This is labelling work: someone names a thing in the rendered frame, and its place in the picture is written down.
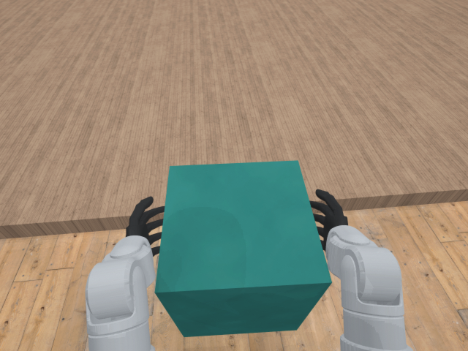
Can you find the carton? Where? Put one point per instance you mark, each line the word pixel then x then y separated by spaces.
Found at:
pixel 240 251

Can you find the robot left forearm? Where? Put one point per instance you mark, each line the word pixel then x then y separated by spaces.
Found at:
pixel 116 298

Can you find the robot right forearm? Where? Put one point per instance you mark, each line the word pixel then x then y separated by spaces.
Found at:
pixel 371 292

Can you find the robot left hand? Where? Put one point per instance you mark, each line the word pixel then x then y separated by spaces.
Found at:
pixel 139 218

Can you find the robot right hand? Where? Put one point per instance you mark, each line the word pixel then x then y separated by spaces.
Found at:
pixel 333 214

